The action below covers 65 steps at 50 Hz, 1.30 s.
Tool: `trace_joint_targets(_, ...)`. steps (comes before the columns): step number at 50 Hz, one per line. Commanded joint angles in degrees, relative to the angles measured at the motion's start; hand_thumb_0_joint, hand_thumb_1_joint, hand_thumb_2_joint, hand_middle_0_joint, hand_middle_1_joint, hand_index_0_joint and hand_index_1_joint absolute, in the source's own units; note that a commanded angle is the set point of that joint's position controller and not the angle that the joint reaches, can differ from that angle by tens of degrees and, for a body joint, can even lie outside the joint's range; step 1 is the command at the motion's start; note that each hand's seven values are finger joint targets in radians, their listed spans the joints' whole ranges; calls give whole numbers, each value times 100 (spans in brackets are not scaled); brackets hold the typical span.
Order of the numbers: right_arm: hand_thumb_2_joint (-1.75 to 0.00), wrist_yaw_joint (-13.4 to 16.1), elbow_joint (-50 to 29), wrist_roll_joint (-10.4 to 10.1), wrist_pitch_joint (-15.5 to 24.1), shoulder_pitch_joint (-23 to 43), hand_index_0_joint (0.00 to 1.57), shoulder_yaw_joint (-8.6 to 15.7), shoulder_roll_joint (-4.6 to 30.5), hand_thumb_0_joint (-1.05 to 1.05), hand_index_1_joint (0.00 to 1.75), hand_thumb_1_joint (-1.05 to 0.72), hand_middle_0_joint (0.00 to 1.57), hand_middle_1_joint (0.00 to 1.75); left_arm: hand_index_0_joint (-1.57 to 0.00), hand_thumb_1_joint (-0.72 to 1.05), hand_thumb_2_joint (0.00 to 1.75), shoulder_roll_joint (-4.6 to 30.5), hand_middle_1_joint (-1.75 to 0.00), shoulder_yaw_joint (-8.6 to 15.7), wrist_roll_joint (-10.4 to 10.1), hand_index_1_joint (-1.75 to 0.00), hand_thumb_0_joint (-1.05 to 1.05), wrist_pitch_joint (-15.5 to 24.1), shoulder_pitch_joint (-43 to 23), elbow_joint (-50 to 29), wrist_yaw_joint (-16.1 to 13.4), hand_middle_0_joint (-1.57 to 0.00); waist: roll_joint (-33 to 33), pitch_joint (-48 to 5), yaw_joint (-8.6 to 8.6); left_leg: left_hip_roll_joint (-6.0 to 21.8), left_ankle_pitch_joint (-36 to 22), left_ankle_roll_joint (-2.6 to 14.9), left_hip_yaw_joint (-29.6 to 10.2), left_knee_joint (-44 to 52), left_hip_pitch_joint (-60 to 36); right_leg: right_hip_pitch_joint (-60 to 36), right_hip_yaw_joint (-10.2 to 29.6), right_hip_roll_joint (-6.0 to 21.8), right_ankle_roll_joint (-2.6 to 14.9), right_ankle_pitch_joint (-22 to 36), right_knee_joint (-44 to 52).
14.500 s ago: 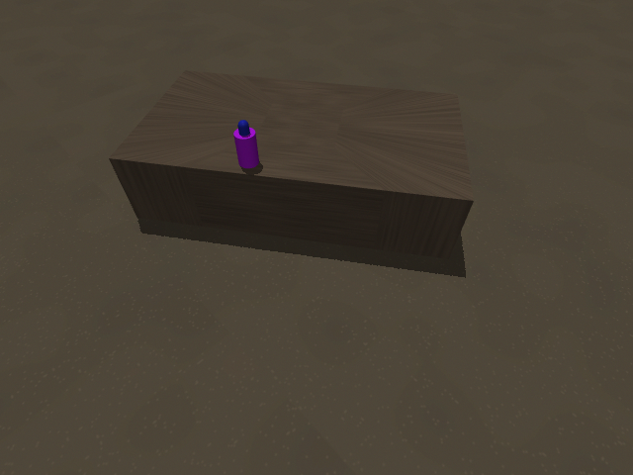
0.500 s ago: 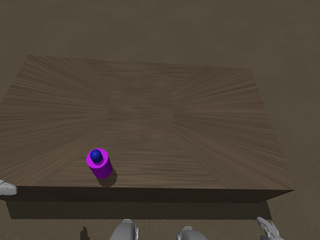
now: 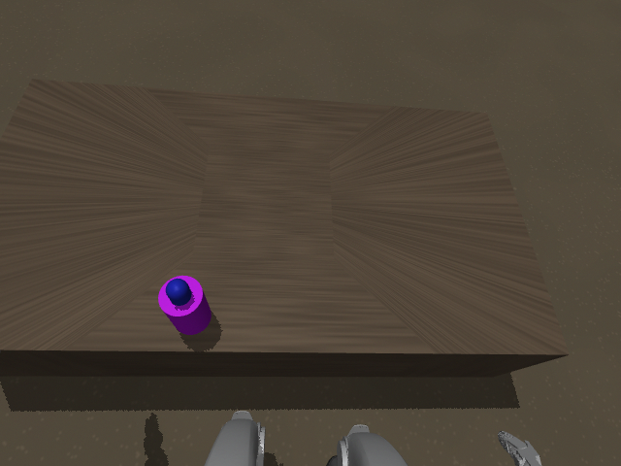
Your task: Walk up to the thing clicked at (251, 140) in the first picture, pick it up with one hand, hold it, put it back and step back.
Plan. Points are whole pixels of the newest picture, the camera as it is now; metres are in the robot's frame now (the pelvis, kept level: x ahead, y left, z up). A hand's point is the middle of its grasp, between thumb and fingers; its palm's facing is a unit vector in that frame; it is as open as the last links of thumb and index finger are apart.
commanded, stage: go down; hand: left
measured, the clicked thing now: (184, 302) +0.40 +0.23 -0.28
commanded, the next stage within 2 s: none
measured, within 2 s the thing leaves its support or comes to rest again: neither
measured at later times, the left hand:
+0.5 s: hand out of the picture +0.32 +0.41 -0.01, palm faces +0.24 -0.96 -0.13, open 17.4 cm
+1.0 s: hand out of the picture +0.33 +0.42 -0.02, palm faces +0.24 -0.96 -0.11, open 17.4 cm
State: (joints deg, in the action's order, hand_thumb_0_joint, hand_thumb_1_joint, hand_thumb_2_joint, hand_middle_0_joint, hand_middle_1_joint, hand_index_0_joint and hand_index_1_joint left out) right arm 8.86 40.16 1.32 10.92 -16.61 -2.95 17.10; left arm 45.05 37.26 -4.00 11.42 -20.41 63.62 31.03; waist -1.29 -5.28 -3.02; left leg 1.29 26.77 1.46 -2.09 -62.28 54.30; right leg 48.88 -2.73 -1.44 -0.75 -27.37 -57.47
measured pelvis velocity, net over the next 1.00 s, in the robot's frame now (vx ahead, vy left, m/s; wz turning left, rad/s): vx -0.01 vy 0.01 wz -0.01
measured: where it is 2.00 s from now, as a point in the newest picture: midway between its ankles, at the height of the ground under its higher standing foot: outside the picture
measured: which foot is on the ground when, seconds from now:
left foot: down 0.00-1.00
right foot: down 0.00-1.00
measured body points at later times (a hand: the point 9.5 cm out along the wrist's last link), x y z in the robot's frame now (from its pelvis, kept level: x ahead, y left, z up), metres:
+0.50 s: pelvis -0.01 +0.00 -0.01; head +0.12 +0.05 +0.42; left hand +0.30 +0.46 +0.00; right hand +0.09 -0.28 -0.10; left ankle +0.02 +0.10 -0.66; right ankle +0.00 -0.14 -0.66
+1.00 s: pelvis -0.01 +0.01 -0.02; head +0.14 +0.06 +0.40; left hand +0.32 +0.47 -0.01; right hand +0.09 -0.27 -0.11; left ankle +0.02 +0.10 -0.66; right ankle +0.00 -0.14 -0.66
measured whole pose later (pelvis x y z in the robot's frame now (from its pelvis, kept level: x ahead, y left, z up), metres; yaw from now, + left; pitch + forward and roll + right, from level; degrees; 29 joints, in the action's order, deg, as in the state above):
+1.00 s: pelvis -0.01 +0.01 -0.02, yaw +0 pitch +23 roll -6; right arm 8.8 39.6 2.2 10.7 -15.3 -5.0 17.3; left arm 50.1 40.4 -5.2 14.4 -27.9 67.5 34.4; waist -1.5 -5.4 -3.9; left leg 1.3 28.4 1.9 -3.2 -69.0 63.5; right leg 57.2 -3.7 -1.5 -1.2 -28.8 -63.2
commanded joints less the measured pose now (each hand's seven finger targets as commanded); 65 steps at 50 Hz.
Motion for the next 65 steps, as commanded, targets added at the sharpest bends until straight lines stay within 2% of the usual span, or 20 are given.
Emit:
trace_joint_targets(1,-90,87,-363,10,203,-539,20,415,1167,0,30,-90,20,30,-4,-57,6,2413,0,436,-158,-3,0,369,-1087,-942,-5,-6,1204,-2094,159,57,-2207,-84,-209,801,-2180,-307,-10,-5,253,1405,564)
trace_joint_targets(4,-90,82,-389,20,194,-527,20,425,1212,0,30,-90,20,30,-4,-56,6,2311,0,363,-163,-3,0,362,-1152,-846,23,-6,1199,-2060,101,104,-2095,-106,-296,843,-2236,-88,-66,-31,259,1220,516)
trace_joint_targets(7,-90,87,-372,32,193,-511,20,401,1215,0,30,-90,20,30,-3,-56,6,2482,0,429,-153,-3,0,420,-1418,-946,33,-6,1329,-2091,122,144,-2057,-140,-382,863,-2255,50,-92,-39,262,1135,443)
trace_joint_targets(10,-90,106,-405,32,193,-473,20,391,1203,0,30,-89,20,30,-3,-56,6,2469,-1,418,-157,-3,0,439,-1445,-837,44,-6,1257,-1946,97,114,-1377,-111,-344,908,-1995,26,-57,-46,254,866,487)
trace_joint_targets(13,-90,107,-429,37,188,-476,20,362,1204,0,30,-90,20,30,-3,-61,9,2653,-3,496,-161,-7,0,472,-1562,-893,41,-7,1255,-2066,115,64,-1386,-81,-269,820,-1871,-64,-15,-20,262,907,497)
trace_joint_targets(15,-90,107,-458,33,196,-425,20,337,1202,0,30,-88,20,30,-3,-48,7,2534,-1,474,-181,-3,0,453,-1303,-647,82,-6,1256,-1947,141,92,-1327,-106,-325,858,-1852,49,-59,-47,260,841,431)
trace_joint_targets(18,-90,109,-401,52,188,-521,20,319,1231,0,30,-89,20,30,-3,-48,8,2610,0,510,-214,-3,0,490,-1505,-781,106,-6,1301,-2235,105,101,-1961,-124,-335,689,-2058,110,-76,-32,271,1132,349)
trace_joint_targets(23,-90,117,-399,64,167,-494,20,284,1184,0,30,-89,20,30,-2,-49,9,2770,-1,626,-219,-4,0,547,-1487,-680,158,-6,1155,-2253,124,12,-1920,-58,-233,480,-1767,5,6,-14,256,1220,357)
trace_joint_targets(25,-90,110,-382,86,169,-528,20,273,1202,0,30,-89,20,30,-3,-50,9,2793,-1,628,-229,-4,0,552,-1536,-740,193,-6,1256,-2373,124,23,-2141,-66,-244,427,-1879,63,-2,2,253,1327,294)
trace_joint_targets(30,-90,106,-375,67,161,-517,20,285,1215,0,30,-89,20,30,-3,-52,8,2773,-1,635,-259,-5,0,567,-1548,-675,227,-6,1224,-2352,112,36,-1935,-80,-279,436,-1850,178,-12,-15,249,1163,266)
trace_joint_targets(32,-90,106,-374,72,157,-554,20,285,1219,0,30,-90,20,30,-3,-51,8,2923,-1,685,-237,-5,0,578,-1700,-826,207,-6,1272,-2372,122,18,-1891,-66,-263,411,-1789,149,8,-4,255,1162,276)
trace_joint_targets(35,-90,101,-351,75,160,-556,20,285,1232,0,30,-90,20,30,-3,-51,8,2828,-2,642,-253,-5,0,580,-1637,-747,243,-6,1391,-2436,132,61,-2080,-113,-342,417,-1981,326,-59,-22,259,1149,176)
trace_joint_targets(39,-90,100,-342,75,166,-541,20,309,1275,0,30,-89,20,30,-2,-50,9,2802,-1,603,-272,-4,0,620,-1832,-796,265,-6,1508,-2399,94,138,-1866,-174,-482,489,-2097,643,-116,-56,270,884,94)
trace_joint_targets(41,-90,98,-306,82,165,-563,20,293,1292,0,30,-89,20,30,-2,-50,9,2870,-2,687,-282,-4,0,624,-1822,-730,271,-6,1501,-2417,100,187,-1970,-211,-609,506,-2083,735,-161,-73,263,906,5)
trace_joint_targets(42,-90,91,-322,84,167,-537,20,272,1278,0,30,-89,20,30,-3,-49,8,2904,-1,681,-276,-4,0,628,-1796,-732,272,-6,1562,-2392,157,181,-1896,-215,-600,509,-2080,741,-144,-63,269,851,-8)
trace_joint_targets(45,-90,93,-365,81,153,-518,20,264,1264,0,30,-88,20,30,-2,-49,10,2841,-2,641,-279,-5,0,617,-1782,-634,287,-6,1439,-2306,121,118,-1720,-168,-497,451,-1823,654,-101,-53,273,831,27)
trace_joint_targets(48,-90,95,-353,83,159,-524,20,240,1246,0,30,-89,20,30,-3,-52,9,2851,-2,668,-320,-4,0,644,-1845,-625,322,-6,1390,-2382,80,108,-1816,-147,-458,341,-1797,656,-90,-50,253,926,6)
trace_joint_targets(52,-90,86,-336,107,138,-558,20,233,1278,0,30,-89,20,30,-2,-52,10,2967,-2,798,-337,-5,0,680,-1818,-659,363,-5,1471,-2598,154,128,-2230,-192,-544,271,-2014,763,-132,-41,255,1032,-106)
trace_joint_targets(56,-90,82,-325,110,123,-608,20,222,1257,0,30,-90,20,30,-2,-53,10,2962,-2,773,-362,-5,0,667,-1962,-877,395,-6,1511,-2777,116,76,-2455,-156,-449,185,-2083,622,-100,-26,249,1236,-71)
trace_joint_targets(65,-90,90,-380,57,90,-504,20,225,1223,0,30,-90,20,30,-3,-53,9,2933,-3,865,-411,-6,0,610,-1675,-759,341,-6,1257,-2432,165,30,-1970,-105,-393,251,-1699,530,-90,-45,256,1035,14)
